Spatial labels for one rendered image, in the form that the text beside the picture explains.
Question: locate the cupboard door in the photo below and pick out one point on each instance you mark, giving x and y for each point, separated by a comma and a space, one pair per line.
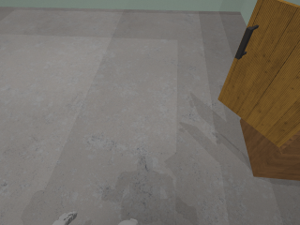
263, 87

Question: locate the handle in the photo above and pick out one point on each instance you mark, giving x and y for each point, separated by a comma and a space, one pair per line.
244, 42

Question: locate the robot left hand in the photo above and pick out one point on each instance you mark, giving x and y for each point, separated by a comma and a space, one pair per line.
66, 218

